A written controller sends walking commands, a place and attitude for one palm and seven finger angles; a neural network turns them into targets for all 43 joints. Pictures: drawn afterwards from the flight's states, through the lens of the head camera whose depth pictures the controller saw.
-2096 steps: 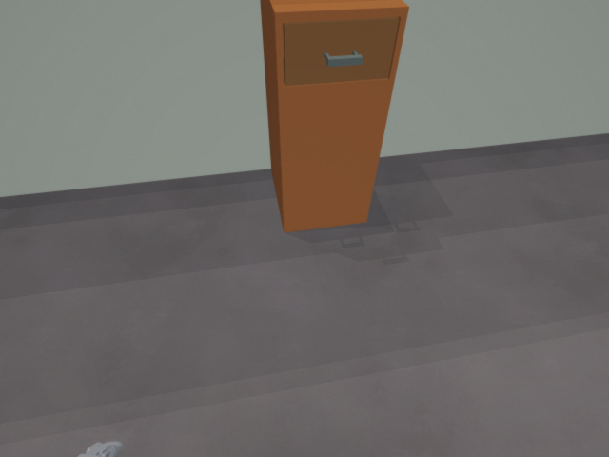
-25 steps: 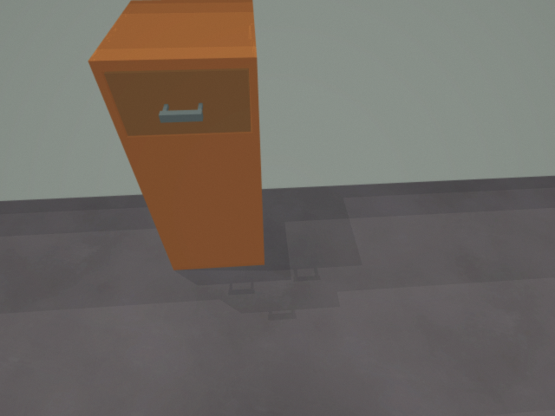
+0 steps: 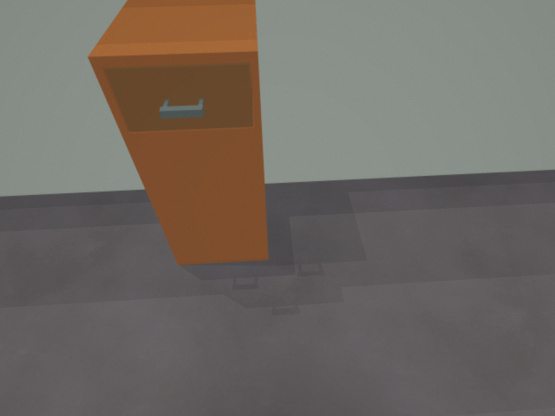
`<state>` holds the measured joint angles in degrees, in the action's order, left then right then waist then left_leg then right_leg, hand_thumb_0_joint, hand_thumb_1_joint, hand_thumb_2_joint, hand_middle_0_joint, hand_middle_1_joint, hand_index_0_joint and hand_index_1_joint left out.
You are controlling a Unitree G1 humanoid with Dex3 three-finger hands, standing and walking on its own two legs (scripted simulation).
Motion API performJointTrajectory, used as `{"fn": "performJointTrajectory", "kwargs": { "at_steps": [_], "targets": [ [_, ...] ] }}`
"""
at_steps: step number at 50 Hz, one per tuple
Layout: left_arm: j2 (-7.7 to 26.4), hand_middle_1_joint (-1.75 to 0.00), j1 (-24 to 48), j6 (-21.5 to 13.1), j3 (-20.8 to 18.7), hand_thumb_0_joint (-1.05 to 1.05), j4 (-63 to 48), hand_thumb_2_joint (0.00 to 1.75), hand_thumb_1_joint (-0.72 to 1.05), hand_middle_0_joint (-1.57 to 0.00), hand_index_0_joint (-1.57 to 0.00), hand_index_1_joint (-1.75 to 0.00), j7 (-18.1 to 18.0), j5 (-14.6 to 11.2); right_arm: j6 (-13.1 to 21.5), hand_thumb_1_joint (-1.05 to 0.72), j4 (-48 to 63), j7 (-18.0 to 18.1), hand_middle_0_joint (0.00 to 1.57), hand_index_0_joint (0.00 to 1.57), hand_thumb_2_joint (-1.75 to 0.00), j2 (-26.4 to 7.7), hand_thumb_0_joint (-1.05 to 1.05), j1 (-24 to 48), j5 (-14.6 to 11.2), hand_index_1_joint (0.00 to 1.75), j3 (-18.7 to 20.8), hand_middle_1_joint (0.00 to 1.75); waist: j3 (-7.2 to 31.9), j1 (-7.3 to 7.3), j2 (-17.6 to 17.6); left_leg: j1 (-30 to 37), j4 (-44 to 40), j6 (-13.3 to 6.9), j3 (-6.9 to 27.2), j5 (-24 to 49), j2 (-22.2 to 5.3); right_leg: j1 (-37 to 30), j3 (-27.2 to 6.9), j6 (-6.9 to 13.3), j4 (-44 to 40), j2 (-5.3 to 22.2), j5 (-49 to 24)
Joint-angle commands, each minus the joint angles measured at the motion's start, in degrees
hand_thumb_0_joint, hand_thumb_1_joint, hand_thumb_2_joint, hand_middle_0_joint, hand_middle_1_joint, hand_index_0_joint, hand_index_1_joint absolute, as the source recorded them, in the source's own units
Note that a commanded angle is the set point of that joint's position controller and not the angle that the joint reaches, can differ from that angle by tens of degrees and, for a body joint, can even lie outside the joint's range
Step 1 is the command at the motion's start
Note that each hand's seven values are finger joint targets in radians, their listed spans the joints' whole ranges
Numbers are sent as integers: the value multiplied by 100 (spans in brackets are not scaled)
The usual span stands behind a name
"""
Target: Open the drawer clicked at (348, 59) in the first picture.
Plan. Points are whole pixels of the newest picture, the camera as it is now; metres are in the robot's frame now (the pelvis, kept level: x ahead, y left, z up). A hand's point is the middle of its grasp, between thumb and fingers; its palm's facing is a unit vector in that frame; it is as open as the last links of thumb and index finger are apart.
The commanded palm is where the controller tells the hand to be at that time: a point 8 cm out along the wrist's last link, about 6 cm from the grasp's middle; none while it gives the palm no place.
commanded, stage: look to check the result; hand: left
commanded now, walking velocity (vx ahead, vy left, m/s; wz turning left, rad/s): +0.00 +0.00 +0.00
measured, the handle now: (183, 107) +0.80 +0.29 +0.01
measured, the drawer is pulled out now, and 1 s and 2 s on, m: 0.00 0.00 0.00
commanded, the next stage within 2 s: turn to face it in 0.10 s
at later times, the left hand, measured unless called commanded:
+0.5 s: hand out of the picture +0.05 +0.20 -0.17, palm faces +0.04 -0.96 -0.27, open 7.4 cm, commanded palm none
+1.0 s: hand out of the picture +0.14 +0.21 -0.18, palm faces +0.13 -0.97 -0.20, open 7.3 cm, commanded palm none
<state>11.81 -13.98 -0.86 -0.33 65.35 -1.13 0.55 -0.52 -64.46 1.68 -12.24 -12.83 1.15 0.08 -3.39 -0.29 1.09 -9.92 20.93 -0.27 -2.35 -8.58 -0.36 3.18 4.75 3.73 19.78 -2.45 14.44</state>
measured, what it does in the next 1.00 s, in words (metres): walks ahead: left foot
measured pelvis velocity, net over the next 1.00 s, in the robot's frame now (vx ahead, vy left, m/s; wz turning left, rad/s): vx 0.15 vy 0.04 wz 0.11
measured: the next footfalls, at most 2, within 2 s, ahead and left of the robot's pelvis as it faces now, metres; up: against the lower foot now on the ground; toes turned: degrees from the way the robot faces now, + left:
left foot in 0.76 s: +0.16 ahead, +0.17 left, +0.00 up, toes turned +14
right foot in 1.08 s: +0.33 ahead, -0.06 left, +0.00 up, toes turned +9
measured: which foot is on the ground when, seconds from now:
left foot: down 0.00-0.50, up 0.52-0.74, down 0.76-1.00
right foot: down 0.00-0.78, up 0.80-1.00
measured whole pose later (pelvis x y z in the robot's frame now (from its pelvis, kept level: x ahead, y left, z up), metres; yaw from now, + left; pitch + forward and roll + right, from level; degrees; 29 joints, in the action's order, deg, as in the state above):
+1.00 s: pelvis +0.15 +0.04 -0.01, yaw +6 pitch +0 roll +2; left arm 8.4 -14.7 -0.7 -2.7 61.7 0.4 2.0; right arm 2.2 -64.4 1.2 -6.3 -20.3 2.0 1.9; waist -4.4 -0.3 0.6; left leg -10.5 25.8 0.7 -7.2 -15.0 -2.6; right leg 25.6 5.0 0.2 47.4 5.6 19.5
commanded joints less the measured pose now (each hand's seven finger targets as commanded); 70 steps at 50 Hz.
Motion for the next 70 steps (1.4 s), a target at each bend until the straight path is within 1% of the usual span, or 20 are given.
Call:
{"fn": "performJointTrajectory", "kwargs": {
  "at_steps": [1, 19, 26, 30, 34, 36, 37, 38, 39, 43, 46, 51, 52, 54, 55, 57, 60, 64, 67, 70],
  "targets": [
    [873, -30, -109, -76, -167, 0, -200, 90, 90, -20, -20, -30, -69, -18, 65, -90, 182, 23, 20, 20, -90, -811, 0, -140, -16, 30, 114, 30, -61, -44, -127, 278, -240, -141, 618, 544, -645, 518, -794, -78, -573, 957, -735],
    [938, -30, 23, -21, -203, 0, -303, 90, 90, -20, -20, -30, -101, -21, -9, -90, 285, -7, 20, 20, -90, -758, 0, -21, -20, 30, 99, 30, 115, -20, -139, 72, 0, -86, 662, 811, -580, 201, -618, -141, -340, 1102, -1204],
    [845, -30, -543, 19, -271, 0, -177, 90, 90, -20, -20, -30, -36, 57, -73, -90, 368, -105, 20, 20, -90, -410, 0, 12, 74, 30, 129, 30, -755, 240, -735, -1674, 1853, 25, 152, -1647, -298, 86, -1601, 556, -1119, 2014, 1699],
    [864, -30, -777, -117, -394, 0, -177, 90, 90, -20, -20, -30, 0, 100, 7, -90, 631, -154, 20, 20, -90, -232, 0, 241, 6, 30, 220, 30, -923, 238, -428, -2302, 2515, 44, 55, -1785, -580, -238, -1508, 920, -1034, 2353, 463],
    [767, -30, -999, -184, -410, 0, -63, 90, 90, -20, -20, -30, 29, 96, 65, -90, 711, -222, 20, 20, -90, 31, 0, 130, -9, 30, 219, 30, -755, 126, -558, -1703, 1803, 17, -381, -1349, -518, -189, -661, 614, -532, 2054, -949],
    [658, -30, -957, -195, -377, 0, -54, 90, 90, -20, -20, -30, 43, 38, 144, -90, 458, -185, 20, 20, -90, 43, 0, -657, 31, 30, 223, 30, -424, -242, -385, -299, 980, -79, -727, -732, -198, 375, -47, 299, 474, 1610, -1946],
    [502, -30, -912, -197, -339, 0, -119, 90, 90, -20, -20, -30, 57, 13, 211, -90, 175, -148, 20, 20, -90, -195, 0, -1490, 63, 30, 311, 30, 28, -563, 196, 928, 567, -271, -304, -308, -379, 1094, 297, 43, 1705, 1254, -2104],
    [170, -30, -813, -209, -285, 0, -361, 90, 90, -20, -20, -30, 96, -36, 272, -90, -69, -57, 20, 20, -90, -761, 0, -2343, 130, 30, 466, 30, 525, -803, 1505, 1990, 149, -936, 1687, -13, -1701, 2448, 676, -348, 3448, 530, -332],
    [178, -30, -200, -267, -251, 0, -681, 90, 90, -20, -20, -30, 113, -20, 250, -90, -175, -1, 20, 20, -90, -934, 0, -2808, 87, 30, 502, 30, 647, -927, 1390, 1978, -450, -1487, 2884, 114, -2506, 3116, 145, -282, 4705, 298, 1858],
    [-149, -30, -206, -105, -286, 0, -593, 90, 90, -20, -20, -30, 178, 90, 362, -90, 201, 39, 20, 20, -90, -329, 0, -1262, 77, 30, 330, 30, -513, -180, 559, -413, -1211, -920, 1561, -1525, -2002, 2978, -351, -273, 4458, 1047, 817],
    [-314, -30, -406, -48, -243, 0, -555, 90, 90, -20, -20, -30, 216, 89, 384, -90, 173, 22, 20, 20, -90, -339, 0, -1068, 63, 30, 334, 30, -221, -12, 581, -649, -1046, -778, 558, -850, -1568, 2152, -44, -365, 3023, 925, 510],
    [-177, -30, -862, -78, -322, 0, -410, 90, 90, -20, -20, -30, 199, 107, 215, -90, 216, -59, 20, 20, -90, -355, 0, -811, 58, 30, 403, 30, -254, 283, 281, -1383, -368, -543, 256, -2317, -1213, 666, 465, -393, 1653, 428, 121],
    [32, -30, -1178, -110, -376, 0, -320, 90, 90, -20, -20, -30, 177, 111, 200, -90, 229, -67, 20, 20, -90, -245, 0, -780, 38, 30, 391, 30, -236, 418, -58, -1621, 258, -399, 68, -2385, -943, 192, 206, -342, 1195, 523, 292],
    [942, -30, -1991, -197, -560, 0, -182, 90, 90, -20, -20, -30, 63, 114, 193, -90, 551, -166, 20, 20, -90, 308, 0, -667, -39, 30, 312, 30, -16, 726, -2091, -2782, 3456, -94, -657, -2764, -11, -502, -2934, 504, -831, 2536, 1485],
    [912, -30, -1823, -190, -537, 0, -224, 90, 90, -20, -20, -30, 4, 70, 175, -90, 571, -155, 20, 20, -90, 142, 0, -470, -9, 30, 356, 30, -82, 634, -1536, -2883, 4357, -118, -55, -2638, -255, -170, -3355, 839, -1032, 2679, 1713],
    [485, -30, -985, -216, -464, 0, -400, 90, 90, -20, -20, -30, -70, 82, 192, -90, 540, -158, 20, 20, -90, 121, 0, -327, 17, 30, 388, 30, -282, 236, -1196, -2856, 4640, -91, 302, -1739, -643, 424, -2488, 847, -822, 2418, 774],
    [235, -30, -641, -301, -403, 0, -483, 90, 90, -20, -20, -30, -63, 114, 132, -90, 417, -187, 20, 20, -90, 415, 0, -517, 10, 30, 301, 30, 10, -70, -692, -1795, 3415, -29, 5, -1434, -629, 906, -1067, 727, -659, 1927, -1205],
    [175, -30, -651, -265, -361, 0, -346, 90, 90, -20, -20, -30, -61, 62, 167, -90, 404, -130, 20, 20, -90, 533, 0, -420, -27, 30, 154, 30, 224, -34, -400, -937, 1464, 80, -253, -710, -286, 454, -545, 532, -50, 1504, -3000],
    [-1, -30, -774, -175, -241, 0, -343, 90, 90, -20, -20, -30, -139, -40, 279, -90, 290, -11, 20, 20, -90, -132, 0, -744, -22, 30, 142, 30, 805, -45, 264, 685, 547, -175, 371, 3636, -958, 779, -155, -237, 772, 965, -2420],
    [76, -30, -753, -18, -266, 0, -465, 90, 90, -20, -20, -30, -209, 32, 88, -90, 394, 118, 20, 20, -90, -550, 0, -630, -91, 30, 262, 30, 397, -87, 1007, 970, 869, -502, 487, 5963, -1525, 1294, 32, -400, 991, 668, -1040]
  ]
}}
